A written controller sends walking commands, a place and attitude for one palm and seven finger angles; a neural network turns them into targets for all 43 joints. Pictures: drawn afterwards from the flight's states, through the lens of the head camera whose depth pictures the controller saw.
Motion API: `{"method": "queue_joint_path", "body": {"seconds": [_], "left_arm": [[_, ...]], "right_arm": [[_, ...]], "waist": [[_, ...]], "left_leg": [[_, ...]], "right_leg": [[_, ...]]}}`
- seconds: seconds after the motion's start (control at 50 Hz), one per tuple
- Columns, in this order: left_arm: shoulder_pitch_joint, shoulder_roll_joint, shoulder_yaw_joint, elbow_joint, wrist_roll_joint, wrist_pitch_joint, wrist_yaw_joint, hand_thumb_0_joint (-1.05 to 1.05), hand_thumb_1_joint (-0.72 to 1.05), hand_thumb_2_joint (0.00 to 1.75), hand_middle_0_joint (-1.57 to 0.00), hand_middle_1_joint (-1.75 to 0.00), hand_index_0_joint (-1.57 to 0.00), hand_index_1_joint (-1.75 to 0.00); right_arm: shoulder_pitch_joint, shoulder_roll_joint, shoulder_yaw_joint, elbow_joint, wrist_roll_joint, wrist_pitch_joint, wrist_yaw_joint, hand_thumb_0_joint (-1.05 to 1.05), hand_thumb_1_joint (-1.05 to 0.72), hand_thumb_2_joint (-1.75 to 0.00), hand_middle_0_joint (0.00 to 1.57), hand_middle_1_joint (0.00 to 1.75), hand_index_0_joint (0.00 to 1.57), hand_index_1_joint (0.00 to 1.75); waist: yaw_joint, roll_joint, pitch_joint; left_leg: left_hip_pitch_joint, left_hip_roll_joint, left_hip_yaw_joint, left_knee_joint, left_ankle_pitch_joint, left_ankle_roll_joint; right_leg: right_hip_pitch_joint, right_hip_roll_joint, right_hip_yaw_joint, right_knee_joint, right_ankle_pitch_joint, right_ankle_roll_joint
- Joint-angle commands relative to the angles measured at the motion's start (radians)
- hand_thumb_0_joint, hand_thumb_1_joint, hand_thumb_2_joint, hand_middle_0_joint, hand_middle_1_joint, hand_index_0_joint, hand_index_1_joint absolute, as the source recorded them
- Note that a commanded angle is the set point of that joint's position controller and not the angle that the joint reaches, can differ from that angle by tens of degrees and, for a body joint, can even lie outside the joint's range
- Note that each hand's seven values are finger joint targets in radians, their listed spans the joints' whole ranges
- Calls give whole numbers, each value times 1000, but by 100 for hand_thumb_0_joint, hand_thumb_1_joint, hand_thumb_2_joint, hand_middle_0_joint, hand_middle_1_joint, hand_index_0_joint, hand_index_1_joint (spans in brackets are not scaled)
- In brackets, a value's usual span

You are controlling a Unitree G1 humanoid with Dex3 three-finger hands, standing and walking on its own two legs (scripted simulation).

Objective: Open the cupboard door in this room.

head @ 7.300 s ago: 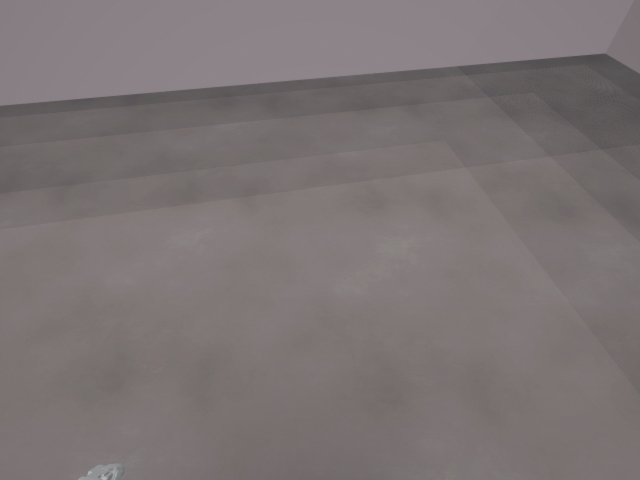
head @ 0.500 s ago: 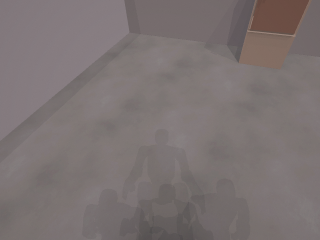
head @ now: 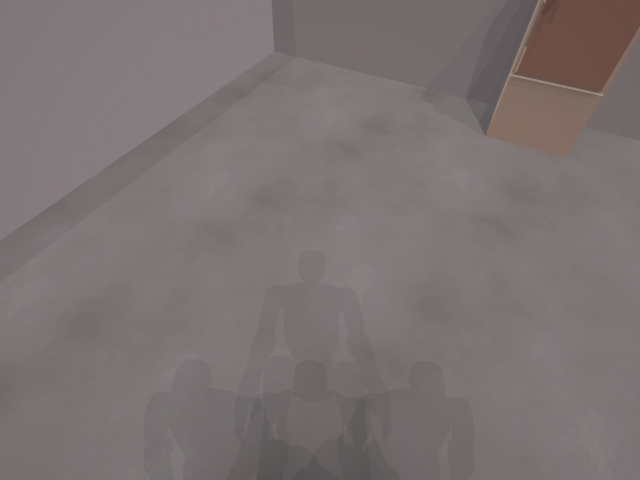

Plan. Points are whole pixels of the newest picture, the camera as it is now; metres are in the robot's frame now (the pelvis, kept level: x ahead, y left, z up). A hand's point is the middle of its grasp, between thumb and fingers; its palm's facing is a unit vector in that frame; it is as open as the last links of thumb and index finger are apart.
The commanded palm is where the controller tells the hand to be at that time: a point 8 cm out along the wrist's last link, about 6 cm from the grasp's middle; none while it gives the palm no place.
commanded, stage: stand and wait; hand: left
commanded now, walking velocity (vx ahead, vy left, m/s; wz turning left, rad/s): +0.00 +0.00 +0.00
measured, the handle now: out of the picture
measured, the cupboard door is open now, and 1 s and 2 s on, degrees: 0 0 0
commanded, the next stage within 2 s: turn or walk to find it in 1.12 s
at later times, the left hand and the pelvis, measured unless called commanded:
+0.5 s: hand out of the picture -0.01 +0.18 -0.18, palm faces +0.00 -0.98 -0.18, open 7.4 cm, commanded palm none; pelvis +0.00 +0.01 +0.00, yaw -1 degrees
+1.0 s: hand out of the picture +0.01 +0.19 -0.17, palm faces -0.01 -0.98 -0.22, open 7.4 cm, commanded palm none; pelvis +0.00 +0.00 +0.00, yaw -2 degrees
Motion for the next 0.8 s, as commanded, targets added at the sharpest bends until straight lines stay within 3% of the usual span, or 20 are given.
{"method": "queue_joint_path", "body": {"seconds": [0.0,0.46,0.58,0.78], "left_arm": [[46,85,17,-24,3,-19,6,0,90,90,-20,-30,-20,-30],[62,82,18,-31,3,-31,15,0,90,90,-20,-30,-20,-30],[56,91,19,-35,3,-32,15,0,90,90,-20,-30,-20,-30],[28,132,28,-47,4,-40,11,0,90,90,-20,-30,-20,-30]], "right_arm": [[62,-98,-18,-31,5,-19,0,0,-90,-90,20,30,20,30],[122,-87,-16,-15,5,-34,2,0,-90,-90,20,30,20,30],[116,-97,-19,-18,6,-30,4,0,-90,-90,20,30,20,30],[90,-137,-29,-30,6,-36,4,0,-90,-90,20,30,20,30]], "waist": [[-12,32,63],[-15,9,64],[-16,11,82],[-19,18,55]], "left_leg": [[-82,95,-88,-128,10,27],[-69,91,-67,-118,85,33],[-72,88,-66,-115,52,31],[-44,96,-64,-110,83,33]], "right_leg": [[-19,-82,90,-90,9,0],[-19,-88,96,-65,71,-3],[-37,-86,106,-76,40,-6],[-21,-89,110,-80,72,-15]]}}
